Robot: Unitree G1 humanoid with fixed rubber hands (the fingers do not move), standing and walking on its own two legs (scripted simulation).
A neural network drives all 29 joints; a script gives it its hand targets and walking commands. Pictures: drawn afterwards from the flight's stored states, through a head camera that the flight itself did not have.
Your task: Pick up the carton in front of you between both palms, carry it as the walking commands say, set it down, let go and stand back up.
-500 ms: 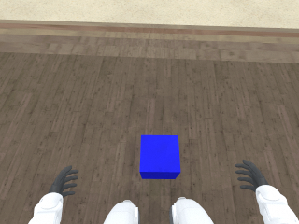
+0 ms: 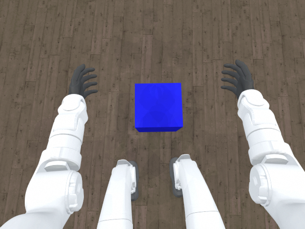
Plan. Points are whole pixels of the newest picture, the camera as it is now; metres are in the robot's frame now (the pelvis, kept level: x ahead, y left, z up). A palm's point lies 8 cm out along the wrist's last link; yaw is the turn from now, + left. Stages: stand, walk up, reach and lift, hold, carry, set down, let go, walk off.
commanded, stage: reach and lift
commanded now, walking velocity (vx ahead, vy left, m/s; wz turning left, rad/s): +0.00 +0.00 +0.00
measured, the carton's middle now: (157, 110) +0.47 -0.04 -0.54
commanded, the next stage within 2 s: none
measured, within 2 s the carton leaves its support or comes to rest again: leaves its support in 1.94 s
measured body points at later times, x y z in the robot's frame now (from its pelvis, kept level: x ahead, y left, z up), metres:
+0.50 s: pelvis +0.00 +0.00 -0.10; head +0.32 -0.01 +0.22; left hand +0.50 +0.16 -0.25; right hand +0.48 -0.23 -0.24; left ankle +0.08 +0.13 -0.63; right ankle +0.08 -0.12 -0.63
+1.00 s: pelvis -0.05 +0.01 -0.27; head +0.31 +0.00 +0.00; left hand +0.49 +0.15 -0.45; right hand +0.47 -0.22 -0.45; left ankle +0.08 +0.13 -0.63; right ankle +0.07 -0.12 -0.63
